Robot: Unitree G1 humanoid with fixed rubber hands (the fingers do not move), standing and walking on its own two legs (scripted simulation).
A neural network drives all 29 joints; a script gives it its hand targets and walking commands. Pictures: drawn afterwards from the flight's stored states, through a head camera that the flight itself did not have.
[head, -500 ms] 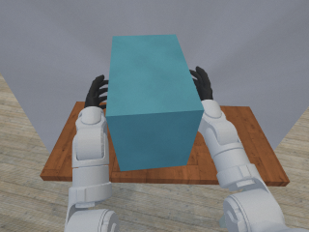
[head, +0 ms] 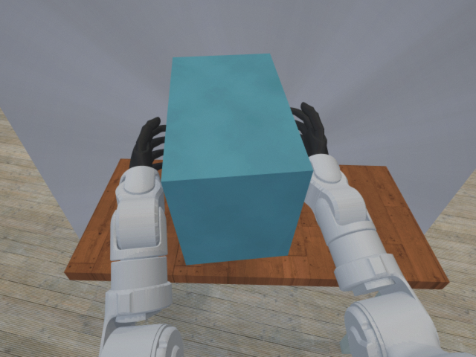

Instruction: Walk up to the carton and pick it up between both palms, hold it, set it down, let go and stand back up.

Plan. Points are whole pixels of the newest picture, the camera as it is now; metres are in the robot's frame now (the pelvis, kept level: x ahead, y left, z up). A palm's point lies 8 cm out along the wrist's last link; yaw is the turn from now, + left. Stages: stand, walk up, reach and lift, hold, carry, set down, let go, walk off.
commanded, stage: hold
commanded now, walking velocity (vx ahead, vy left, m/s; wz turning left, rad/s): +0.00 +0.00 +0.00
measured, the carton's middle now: (229, 155) +0.40 +0.00 +0.16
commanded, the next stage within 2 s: none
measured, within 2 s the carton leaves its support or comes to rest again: neither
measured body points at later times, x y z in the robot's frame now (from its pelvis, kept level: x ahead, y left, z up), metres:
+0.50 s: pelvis -0.01 +0.00 +0.00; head -0.04 +0.02 +0.45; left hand +0.37 +0.13 +0.18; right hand +0.37 -0.14 +0.19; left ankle +0.03 +0.12 -0.75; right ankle +0.03 -0.12 -0.75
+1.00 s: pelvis +0.00 +0.00 +0.00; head -0.03 +0.02 +0.45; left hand +0.37 +0.13 +0.18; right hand +0.38 -0.13 +0.19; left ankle +0.03 +0.12 -0.75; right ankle +0.03 -0.12 -0.75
